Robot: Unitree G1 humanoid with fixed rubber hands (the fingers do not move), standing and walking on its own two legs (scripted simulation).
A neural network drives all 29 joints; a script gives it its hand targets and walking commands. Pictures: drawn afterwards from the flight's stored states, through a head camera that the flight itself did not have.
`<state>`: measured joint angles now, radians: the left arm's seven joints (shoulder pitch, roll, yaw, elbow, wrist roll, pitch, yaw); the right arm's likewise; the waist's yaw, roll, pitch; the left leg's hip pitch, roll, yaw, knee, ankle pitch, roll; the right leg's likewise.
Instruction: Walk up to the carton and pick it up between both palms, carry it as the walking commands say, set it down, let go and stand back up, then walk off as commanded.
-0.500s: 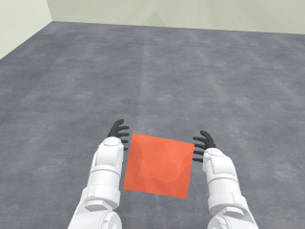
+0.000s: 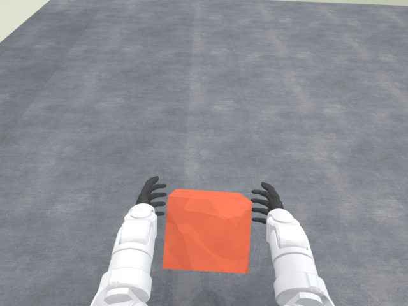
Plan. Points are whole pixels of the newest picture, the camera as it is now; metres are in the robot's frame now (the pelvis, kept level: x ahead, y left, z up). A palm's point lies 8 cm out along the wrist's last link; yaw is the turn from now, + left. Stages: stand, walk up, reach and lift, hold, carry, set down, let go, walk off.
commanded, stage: set down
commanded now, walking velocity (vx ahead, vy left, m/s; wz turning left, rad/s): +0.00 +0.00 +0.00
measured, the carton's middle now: (206, 224) +0.33 -0.03 -0.14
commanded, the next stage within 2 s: none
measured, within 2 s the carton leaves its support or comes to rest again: neither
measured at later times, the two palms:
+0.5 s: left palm (155, 223) +0.32 +0.10 -0.10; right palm (265, 223) +0.31 -0.17 -0.09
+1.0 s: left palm (160, 227) +0.35 +0.10 -0.20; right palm (256, 230) +0.33 -0.17 -0.19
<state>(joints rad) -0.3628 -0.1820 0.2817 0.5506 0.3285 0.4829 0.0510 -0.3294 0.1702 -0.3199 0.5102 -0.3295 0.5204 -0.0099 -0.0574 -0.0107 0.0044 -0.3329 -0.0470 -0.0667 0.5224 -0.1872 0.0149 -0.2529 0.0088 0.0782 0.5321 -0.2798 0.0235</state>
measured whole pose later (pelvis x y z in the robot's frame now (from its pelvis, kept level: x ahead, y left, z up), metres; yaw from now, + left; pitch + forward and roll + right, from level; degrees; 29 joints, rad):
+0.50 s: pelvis -0.03 -0.01 -0.05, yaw +0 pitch +19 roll -1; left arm -0.50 -0.21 0.40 0.61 0.36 0.24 0.09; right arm -0.47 0.22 -0.44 0.57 -0.31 0.25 -0.08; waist -0.05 -0.01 -0.09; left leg -0.95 -0.03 -0.09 0.87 -0.25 -0.01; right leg -0.88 0.05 0.05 0.90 -0.36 0.01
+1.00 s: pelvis -0.04 +0.00 -0.13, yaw -1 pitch +33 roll -3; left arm -0.64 -0.17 0.36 0.65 0.27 0.23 0.18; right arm -0.60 0.16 -0.45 0.61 -0.23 0.23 -0.09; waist -0.06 0.02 -0.21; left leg -1.46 -0.06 -0.08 1.25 -0.36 -0.01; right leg -1.37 0.05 0.04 1.27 -0.49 0.04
